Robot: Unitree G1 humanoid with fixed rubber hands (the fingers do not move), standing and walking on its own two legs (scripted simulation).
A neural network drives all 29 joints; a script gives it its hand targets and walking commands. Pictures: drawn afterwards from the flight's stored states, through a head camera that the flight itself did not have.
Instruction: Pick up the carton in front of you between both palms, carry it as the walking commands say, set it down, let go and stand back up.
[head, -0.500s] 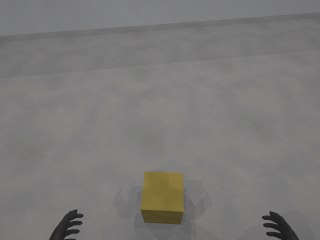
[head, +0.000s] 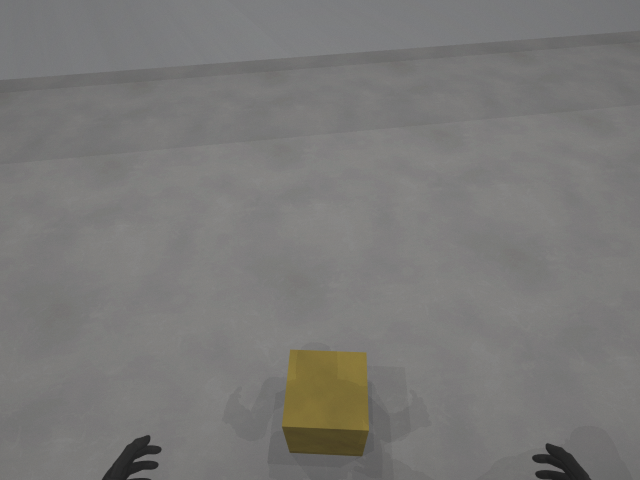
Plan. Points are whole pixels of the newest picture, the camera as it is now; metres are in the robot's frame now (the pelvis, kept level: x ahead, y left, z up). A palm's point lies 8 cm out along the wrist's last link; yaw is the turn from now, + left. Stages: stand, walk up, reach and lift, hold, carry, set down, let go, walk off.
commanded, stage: stand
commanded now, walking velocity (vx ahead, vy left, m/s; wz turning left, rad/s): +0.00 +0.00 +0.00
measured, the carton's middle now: (326, 404) +0.44 +0.03 -0.65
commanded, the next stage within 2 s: none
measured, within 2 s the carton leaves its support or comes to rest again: neither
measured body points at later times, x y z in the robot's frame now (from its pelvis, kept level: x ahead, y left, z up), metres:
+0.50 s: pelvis -0.02 +0.00 +0.01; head -0.02 +0.00 +0.46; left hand +0.09 +0.31 -0.11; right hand +0.09 -0.31 -0.10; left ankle -0.03 +0.11 -0.74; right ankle -0.04 -0.12 -0.74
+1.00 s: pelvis -0.03 +0.00 +0.01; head -0.03 +0.00 +0.46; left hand +0.07 +0.31 -0.11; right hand +0.08 -0.31 -0.11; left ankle -0.03 +0.11 -0.74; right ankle -0.04 -0.12 -0.74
